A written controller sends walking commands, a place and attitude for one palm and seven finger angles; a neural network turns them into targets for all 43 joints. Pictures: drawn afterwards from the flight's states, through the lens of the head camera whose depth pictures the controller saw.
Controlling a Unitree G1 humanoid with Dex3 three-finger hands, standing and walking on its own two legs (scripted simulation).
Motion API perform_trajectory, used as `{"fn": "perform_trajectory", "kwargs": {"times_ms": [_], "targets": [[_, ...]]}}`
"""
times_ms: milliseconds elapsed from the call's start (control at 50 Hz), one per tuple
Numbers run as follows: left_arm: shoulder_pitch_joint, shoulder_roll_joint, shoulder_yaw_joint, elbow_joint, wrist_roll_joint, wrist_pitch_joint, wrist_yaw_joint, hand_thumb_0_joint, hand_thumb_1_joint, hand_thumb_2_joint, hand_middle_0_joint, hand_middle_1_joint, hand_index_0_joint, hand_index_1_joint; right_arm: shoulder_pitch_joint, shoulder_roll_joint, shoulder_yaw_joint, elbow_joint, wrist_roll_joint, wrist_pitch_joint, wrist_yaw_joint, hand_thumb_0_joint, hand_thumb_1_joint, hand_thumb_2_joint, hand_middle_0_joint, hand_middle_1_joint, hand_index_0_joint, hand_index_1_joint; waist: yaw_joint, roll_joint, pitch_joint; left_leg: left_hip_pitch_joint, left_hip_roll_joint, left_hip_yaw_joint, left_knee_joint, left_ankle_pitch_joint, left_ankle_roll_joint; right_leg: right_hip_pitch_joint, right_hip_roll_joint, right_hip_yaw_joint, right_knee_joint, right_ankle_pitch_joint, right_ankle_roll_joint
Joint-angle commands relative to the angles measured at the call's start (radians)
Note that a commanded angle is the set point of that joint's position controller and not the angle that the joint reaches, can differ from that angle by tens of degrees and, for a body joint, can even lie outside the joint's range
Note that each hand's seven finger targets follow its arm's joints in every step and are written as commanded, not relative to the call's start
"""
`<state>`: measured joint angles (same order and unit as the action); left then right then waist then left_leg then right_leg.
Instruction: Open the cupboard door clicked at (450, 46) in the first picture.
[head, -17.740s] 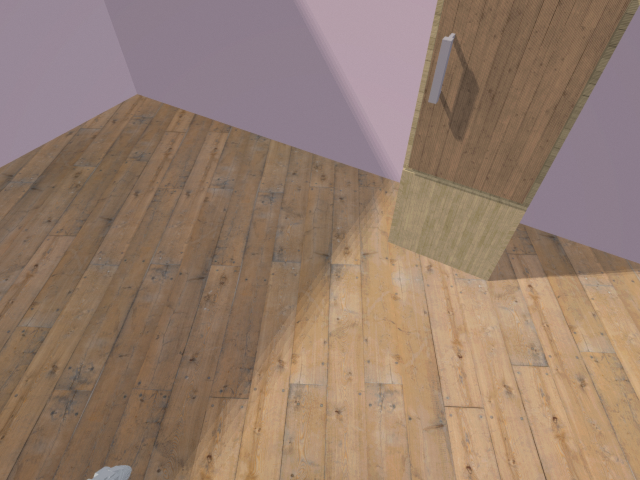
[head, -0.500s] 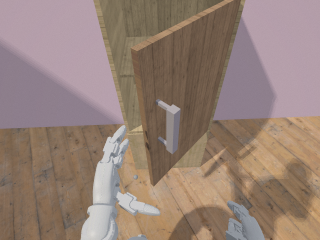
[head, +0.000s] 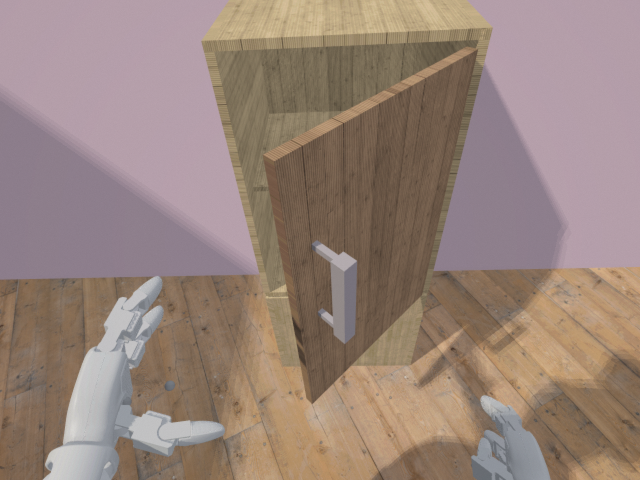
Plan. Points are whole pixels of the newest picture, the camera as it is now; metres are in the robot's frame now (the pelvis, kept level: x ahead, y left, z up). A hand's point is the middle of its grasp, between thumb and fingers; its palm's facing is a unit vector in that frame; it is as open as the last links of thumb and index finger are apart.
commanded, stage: draw the hand back to the body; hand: left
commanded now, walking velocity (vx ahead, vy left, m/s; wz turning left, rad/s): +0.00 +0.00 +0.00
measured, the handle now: (333, 293) +0.36 +0.02 +0.04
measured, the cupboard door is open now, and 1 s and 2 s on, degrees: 45 45 45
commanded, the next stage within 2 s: step back with the hand held close in 0.88 s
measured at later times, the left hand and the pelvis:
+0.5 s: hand (34, 337) +0.21 +0.29 +0.17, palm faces +0.40 -0.82 -0.42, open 9.1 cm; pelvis +0.01 +0.03 +0.02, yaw -1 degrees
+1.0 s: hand (18, 341) +0.20 +0.29 +0.18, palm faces +0.41 -0.81 -0.41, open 7.5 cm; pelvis +0.00 +0.03 +0.03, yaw -1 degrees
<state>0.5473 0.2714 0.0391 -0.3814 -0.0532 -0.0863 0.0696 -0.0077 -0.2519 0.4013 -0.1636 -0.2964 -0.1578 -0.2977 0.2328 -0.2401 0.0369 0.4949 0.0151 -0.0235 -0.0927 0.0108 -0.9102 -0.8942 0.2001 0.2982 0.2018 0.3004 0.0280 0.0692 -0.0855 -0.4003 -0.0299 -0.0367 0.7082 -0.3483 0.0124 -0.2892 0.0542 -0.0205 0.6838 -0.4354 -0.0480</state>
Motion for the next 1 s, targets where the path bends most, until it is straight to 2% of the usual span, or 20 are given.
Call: {"fn": "perform_trajectory", "kwargs": {"times_ms": [0,20,40,60,140,200,240,280,340,480,540,560,660,680,740,800,860,900,960,980], "targets": [[-0.080,0.126,0.120,-0.203,0.001,-0.055,0.034,0.000,0.060,0.540,-0.170,-0.300,-0.170,-0.300,-0.136,-0.072,-0.020,-0.141,-0.007,-0.062,-0.020,0.000,-0.900,-0.900,0.200,0.300,0.200,0.300,-0.001,-0.124,-0.016,0.182,0.015,0.028,-0.106,0.207,0.032,-0.042,-0.070,0.044,-0.219,0.392,0.068],[-0.090,0.133,0.132,-0.203,0.000,-0.058,0.038,0.000,0.095,0.555,-0.171,-0.300,-0.171,-0.300,-0.143,-0.072,-0.020,-0.135,-0.009,-0.064,-0.023,0.000,-0.900,-0.900,0.200,0.300,0.200,0.300,0.000,-0.129,-0.008,0.193,0.015,0.028,-0.119,0.203,0.033,-0.040,-0.067,0.041,-0.235,0.362,0.064],[-0.107,0.158,0.160,-0.200,0.001,-0.062,0.045,0.000,0.130,0.570,-0.173,-0.300,-0.173,-0.300,-0.153,-0.074,-0.021,-0.126,-0.007,-0.069,-0.026,0.000,-0.900,-0.900,0.200,0.300,0.200,0.300,0.004,-0.109,0.001,0.211,0.015,0.030,-0.129,0.208,0.033,-0.037,-0.064,0.042,-0.257,0.337,0.058],[-0.110,0.153,0.163,-0.197,0.000,-0.064,0.048,0.000,0.165,0.585,-0.174,-0.300,-0.174,-0.300,-0.159,-0.069,-0.016,-0.120,-0.009,-0.073,-0.027,0.000,-0.900,-0.900,0.200,0.300,0.200,0.300,0.004,-0.093,0.008,0.219,0.015,0.029,-0.145,0.206,0.033,-0.027,-0.064,0.036,-0.259,0.320,0.054],[-0.118,0.190,0.221,-0.237,0.003,-0.073,0.060,0.000,0.305,0.645,-0.179,-0.300,-0.179,-0.300,-0.166,-0.070,-0.015,-0.097,-0.010,-0.091,-0.026,0.000,-0.900,-0.900,0.200,0.300,0.200,0.300,0.018,-0.001,-0.036,0.280,0.021,0.021,-0.191,0.273,0.027,0.035,-0.052,0.020,-0.273,0.346,0.040],[-0.100,0.189,0.237,-0.253,0.000,-0.075,0.064,0.000,0.410,0.690,-0.182,-0.300,-0.182,-0.300,-0.165,-0.070,-0.014,-0.084,-0.012,-0.105,-0.020,0.000,-0.900,-0.900,0.200,0.300,0.200,0.300,0.019,0.006,-0.029,0.299,0.029,0.013,-0.225,0.322,0.020,0.063,-0.046,0.006,-0.275,0.371,0.038],[-0.076,0.211,0.281,-0.225,-0.003,-0.070,0.065,0.000,0.480,0.720,-0.185,-0.300,-0.185,-0.300,-0.170,-0.075,-0.021,-0.071,-0.012,-0.108,-0.016,0.000,-0.900,-0.900,0.200,0.300,0.200,0.300,0.026,-0.051,-0.018,0.294,0.033,0.013,-0.237,0.349,0.020,0.083,-0.040,0.003,-0.290,0.395,0.040],[-0.068,0.214,0.304,-0.216,-0.009,-0.067,0.063,0.000,0.550,0.750,-0.187,-0.300,-0.187,-0.300,-0.170,-0.074,-0.025,-0.064,-0.011,-0.103,-0.013,0.000,-0.900,-0.900,0.200,0.300,0.200,0.300,0.026,-0.068,-0.015,0.301,0.036,0.019,-0.251,0.364,0.020,0.096,-0.041,0.004,-0.297,0.415,0.043],[-0.105,0.236,0.347,-0.209,-0.009,-0.067,0.062,0.000,0.655,0.795,-0.191,-0.300,-0.191,-0.300,-0.173,-0.080,-0.029,-0.048,-0.011,-0.101,-0.009,0.000,-0.900,-0.900,0.200,0.300,0.200,0.300,0.026,-0.031,0.011,0.307,0.041,0.014,-0.275,0.361,0.012,0.101,-0.034,0.001,-0.320,0.384,0.039],[-0.154,0.295,0.448,-0.243,-0.017,-0.073,0.069,0.000,0.900,0.900,-0.200,-0.300,-0.200,-0.300,-0.166,-0.085,-0.037,-0.037,-0.010,-0.104,-0.004,0.000,-0.900,-0.900,0.200,0.300,0.200,0.300,0.032,0.024,-0.018,0.339,0.051,-0.002,-0.313,0.403,-0.006,0.143,-0.032,-0.002,-0.338,0.379,0.033],[-0.117,0.215,0.377,-0.186,-0.016,-0.060,0.057,0.000,0.900,0.900,-0.200,-0.300,-0.200,-0.300,-0.165,-0.094,-0.044,-0.032,-0.009,-0.106,0.005,0.000,-0.900,-0.900,0.200,0.300,0.200,0.300,0.024,0.005,0.012,0.344,0.060,-0.008,-0.324,0.417,-0.007,0.128,-0.028,-0.005,-0.349,0.371,0.036],[-0.113,0.208,0.365,-0.184,-0.016,-0.058,0.057,0.000,0.900,0.900,-0.200,-0.300,-0.200,-0.300,-0.158,-0.097,-0.045,-0.032,-0.011,-0.105,0.008,0.000,-0.900,-0.900,0.200,0.300,0.200,0.300,0.020,-0.016,0.019,0.343,0.062,-0.008,-0.329,0.421,-0.007,0.129,-0.030,-0.008,-0.349,0.374,0.038],[-0.154,0.259,0.398,-0.242,-0.009,-0.063,0.061,0.000,0.900,0.900,-0.200,-0.300,-0.200,-0.300,-0.160,-0.104,-0.051,-0.036,-0.013,-0.106,0.011,0.000,-0.900,-0.900,0.200,0.300,0.200,0.300,0.027,0.003,-0.024,0.348,0.061,-0.018,-0.349,0.385,-0.013,0.158,-0.028,-0.006,-0.355,0.349,0.034],[-0.153,0.264,0.404,-0.256,-0.007,-0.067,0.062,0.000,0.900,0.900,-0.200,-0.300,-0.200,-0.300,-0.161,-0.102,-0.050,-0.035,-0.013,-0.109,0.012,0.000,-0.900,-0.900,0.200,0.300,0.200,0.300,0.029,0.025,-0.035,0.351,0.060,-0.020,-0.349,0.388,-0.016,0.164,-0.028,-0.004,-0.355,0.347,0.031],[-0.137,0.293,0.434,-0.259,-0.007,-0.068,0.066,0.000,0.900,0.900,-0.200,-0.300,-0.200,-0.300,-0.169,-0.097,-0.047,-0.033,-0.013,-0.114,0.009,0.000,-0.900,-0.900,0.200,0.300,0.200,0.300,0.036,0.030,-0.021,0.337,0.058,-0.020,-0.356,0.354,-0.018,0.170,-0.025,-0.005,-0.363,0.337,0.029],[-0.133,0.267,0.416,-0.257,-0.010,-0.069,0.065,0.000,0.900,0.900,-0.200,-0.300,-0.200,-0.300,-0.169,-0.090,-0.044,-0.029,-0.010,-0.118,0.009,0.000,-0.900,-0.900,0.200,0.300,0.200,0.300,0.030,0.061,0.013,0.329,0.058,-0.020,-0.363,0.327,-0.022,0.158,-0.025,-0.005,-0.368,0.323,0.028],[-0.141,0.257,0.408,-0.261,-0.008,-0.071,0.063,0.000,0.900,0.900,-0.200,-0.300,-0.200,-0.300,-0.165,-0.094,-0.046,-0.027,-0.011,-0.121,0.011,0.000,-0.900,-0.900,0.200,0.300,0.200,0.300,0.026,0.055,0.012,0.328,0.059,-0.023,-0.368,0.317,-0.022,0.163,-0.023,-0.005,-0.369,0.318,0.028],[-0.119,0.242,0.401,-0.210,-0.013,-0.064,0.060,0.000,0.900,0.900,-0.200,-0.300,-0.200,-0.300,-0.167,-0.094,-0.047,-0.024,-0.011,-0.117,0.013,0.000,-0.900,-0.900,0.200,0.300,0.200,0.300,0.027,0.007,0.041,0.316,0.060,-0.023,-0.375,0.287,-0.017,0.149,-0.020,-0.007,-0.377,0.303,0.030],[-0.114,0.238,0.400,-0.183,-0.019,-0.060,0.056,0.000,0.900,0.900,-0.200,-0.300,-0.200,-0.300,-0.170,-0.096,-0.052,-0.026,-0.010,-0.108,0.009,0.000,-0.900,-0.900,0.200,0.300,0.200,0.300,0.027,-0.040,0.042,0.316,0.053,-0.002,-0.369,0.268,-0.003,0.153,-0.023,0.000,-0.392,0.300,0.034],[-0.206,0.272,0.411,-0.268,-0.019,-0.071,0.059,0.000,0.900,0.900,-0.200,-0.300,-0.200,-0.300,-0.181,-0.098,-0.050,-0.032,-0.009,-0.111,0.009,0.000,-0.900,-0.900,0.200,0.300,0.200,0.300,0.026,-0.016,0.019,0.320,0.048,-0.003,-0.367,0.258,0.000,0.158,-0.026,0.007,-0.395,0.297,0.034]]}}
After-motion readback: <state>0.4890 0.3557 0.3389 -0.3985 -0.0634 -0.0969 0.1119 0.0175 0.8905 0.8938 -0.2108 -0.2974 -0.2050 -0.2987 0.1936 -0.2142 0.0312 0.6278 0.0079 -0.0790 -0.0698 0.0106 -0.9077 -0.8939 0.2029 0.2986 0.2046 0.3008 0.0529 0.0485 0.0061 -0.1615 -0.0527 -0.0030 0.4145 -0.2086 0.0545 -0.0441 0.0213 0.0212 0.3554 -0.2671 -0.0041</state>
